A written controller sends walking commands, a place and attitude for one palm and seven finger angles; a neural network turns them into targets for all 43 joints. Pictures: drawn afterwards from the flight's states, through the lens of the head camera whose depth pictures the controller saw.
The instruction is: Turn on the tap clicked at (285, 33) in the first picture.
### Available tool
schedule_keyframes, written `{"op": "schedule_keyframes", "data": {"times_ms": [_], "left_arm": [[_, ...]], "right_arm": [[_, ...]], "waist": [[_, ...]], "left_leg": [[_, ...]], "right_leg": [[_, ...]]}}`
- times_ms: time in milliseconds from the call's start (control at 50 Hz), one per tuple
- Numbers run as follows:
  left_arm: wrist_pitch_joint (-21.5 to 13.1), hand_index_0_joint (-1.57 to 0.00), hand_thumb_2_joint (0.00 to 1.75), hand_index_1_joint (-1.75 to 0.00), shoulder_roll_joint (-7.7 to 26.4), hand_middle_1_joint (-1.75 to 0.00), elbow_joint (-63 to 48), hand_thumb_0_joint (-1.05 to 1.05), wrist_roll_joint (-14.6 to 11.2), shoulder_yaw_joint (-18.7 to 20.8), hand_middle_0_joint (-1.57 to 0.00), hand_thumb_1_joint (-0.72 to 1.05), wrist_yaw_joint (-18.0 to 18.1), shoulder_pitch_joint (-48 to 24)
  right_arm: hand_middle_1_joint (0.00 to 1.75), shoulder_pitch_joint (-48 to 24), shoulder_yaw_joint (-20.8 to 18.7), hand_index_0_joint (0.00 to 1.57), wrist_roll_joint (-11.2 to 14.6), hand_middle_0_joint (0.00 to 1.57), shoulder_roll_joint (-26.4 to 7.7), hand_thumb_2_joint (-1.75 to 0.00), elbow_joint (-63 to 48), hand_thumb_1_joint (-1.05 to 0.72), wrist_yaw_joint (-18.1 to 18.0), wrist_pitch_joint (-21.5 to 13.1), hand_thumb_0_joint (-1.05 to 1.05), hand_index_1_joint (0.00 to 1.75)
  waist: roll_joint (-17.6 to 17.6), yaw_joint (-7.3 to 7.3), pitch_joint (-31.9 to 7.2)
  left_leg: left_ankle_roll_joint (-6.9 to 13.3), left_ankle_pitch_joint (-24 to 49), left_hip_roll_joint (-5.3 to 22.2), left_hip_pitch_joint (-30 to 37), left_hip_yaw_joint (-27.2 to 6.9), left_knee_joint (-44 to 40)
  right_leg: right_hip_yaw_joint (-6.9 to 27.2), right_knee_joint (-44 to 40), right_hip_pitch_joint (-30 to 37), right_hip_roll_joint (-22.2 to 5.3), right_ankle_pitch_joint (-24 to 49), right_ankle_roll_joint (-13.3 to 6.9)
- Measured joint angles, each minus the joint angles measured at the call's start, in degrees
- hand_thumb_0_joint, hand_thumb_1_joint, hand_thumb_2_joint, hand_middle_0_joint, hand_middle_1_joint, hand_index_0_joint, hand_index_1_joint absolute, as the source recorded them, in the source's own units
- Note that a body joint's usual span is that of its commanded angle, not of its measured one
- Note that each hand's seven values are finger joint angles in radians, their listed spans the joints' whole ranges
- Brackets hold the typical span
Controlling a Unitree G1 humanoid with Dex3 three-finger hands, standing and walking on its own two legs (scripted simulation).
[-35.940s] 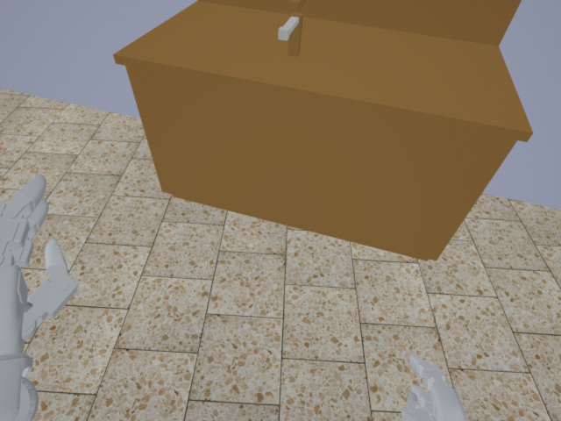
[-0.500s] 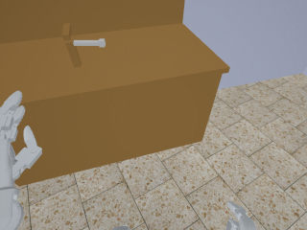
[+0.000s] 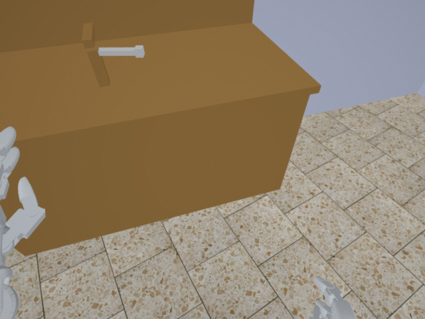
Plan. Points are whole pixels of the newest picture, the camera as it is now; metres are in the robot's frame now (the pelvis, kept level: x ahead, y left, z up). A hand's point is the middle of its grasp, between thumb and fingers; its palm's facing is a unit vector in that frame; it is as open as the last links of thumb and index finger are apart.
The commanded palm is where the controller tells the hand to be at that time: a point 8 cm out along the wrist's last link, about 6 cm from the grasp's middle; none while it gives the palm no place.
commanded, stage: stand and check the lever's angle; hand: left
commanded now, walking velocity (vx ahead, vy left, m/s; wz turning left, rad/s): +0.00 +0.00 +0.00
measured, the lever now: (139, 51) +0.86 +0.27 +0.11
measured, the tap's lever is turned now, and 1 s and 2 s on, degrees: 73 73 73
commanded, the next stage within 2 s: stand and wait in 0.16 s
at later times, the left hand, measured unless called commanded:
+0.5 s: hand (15, 231) +0.20 +0.27 +0.16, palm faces +0.40 -0.85 -0.35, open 7.4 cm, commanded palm +0.14 +0.31 +0.18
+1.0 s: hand (8, 248) +0.18 +0.28 +0.16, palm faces +0.41 -0.84 -0.35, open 7.4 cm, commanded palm +0.12 +0.31 +0.18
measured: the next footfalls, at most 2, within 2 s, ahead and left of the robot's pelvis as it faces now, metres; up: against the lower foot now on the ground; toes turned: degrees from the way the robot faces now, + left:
none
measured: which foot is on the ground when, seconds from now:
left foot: down 0.00-1.00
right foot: down 0.00-1.00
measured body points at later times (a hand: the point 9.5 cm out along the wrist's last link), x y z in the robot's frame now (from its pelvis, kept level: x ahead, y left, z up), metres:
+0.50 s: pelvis -0.02 +0.03 +0.01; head -0.01 +0.04 +0.46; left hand +0.17 +0.32 +0.18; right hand +0.15 -0.20 -0.06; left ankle +0.01 +0.12 -0.73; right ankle -0.04 -0.10 -0.73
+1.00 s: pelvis -0.04 +0.03 +0.01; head -0.03 +0.03 +0.46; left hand +0.15 +0.32 +0.18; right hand +0.12 -0.20 -0.07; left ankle +0.01 +0.12 -0.73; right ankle -0.04 -0.10 -0.73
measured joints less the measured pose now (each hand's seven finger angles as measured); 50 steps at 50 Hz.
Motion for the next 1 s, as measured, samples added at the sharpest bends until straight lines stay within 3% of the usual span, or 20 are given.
{"op": "schedule_keyframes", "data": {"times_ms": [100, 240, 780, 1000], "left_arm": [[0.1, -0.21, 0.89, -0.3, -1.1, -0.3, 0.7, 0.01, -0.1, -0.8, -0.21, 0.89, -0.8, 1.0], [2.2, -0.21, 0.89, -0.3, -1.3, -0.3, 1.7, 0.01, -0.1, -2.0, -0.21, 0.89, -0.8, -0.4], [0.9, -0.21, 0.89, -0.3, -1.1, -0.3, 1.0, 0.01, 0.2, -2.0, -0.21, 0.89, -0.1, 0.9], [1.6, -0.21, 0.89, -0.3, -2.2, -0.3, 2.3, 0.01, 0.4, -2.6, -0.21, 0.89, -0.2, 0.4]], "right_arm": [[0.3, -2.0, 0.8, 0.2, 0.1, 0.21, 0.6, -0.9, -1.1, -0.9, 0.2, 1.2, 0.02, 0.3], [0.3, -3.8, 1.1, 0.2, 0.0, 0.21, 0.5, -0.9, -2.8, -0.9, -0.5, 1.5, 0.02, 0.3], [0.3, -1.1, 0.9, 0.2, -0.7, 0.21, -0.2, -0.9, -1.3, -0.9, -1.2, 1.4, 0.02, 0.3], [0.3, -1.9, 0.7, 0.2, -0.7, 0.21, -0.5, -0.9, -1.2, -0.9, -1.4, 1.0, 0.02, 0.3]], "waist": [[-0.5, 1.18, 0.2], [-1.5, 1.76, 1.1], [-0.5, 0.77, 1.0], [0.1, 1.22, 1.2]], "left_leg": [[0.9, 0.9, -0.9, 1.7, 1.3, -2.9], [1.6, 1.9, -1.1, 1.6, 1.5, -4.0], [2.8, 6.6, -1.5, 0.0, 1.4, -7.2], [2.7, 6.8, -1.3, -0.3, 1.3, -7.0]], "right_leg": [[1.3, -1.6, 0.8, -0.9, 0.8, 1.3], [1.4, -3.6, 1.0, -1.1, 2.5, 2.0], [1.1, -8.0, 0.1, -1.4, 7.8, 2.9], [1.1, -8.4, 0.0, -1.2, 8.3, 2.9]]}}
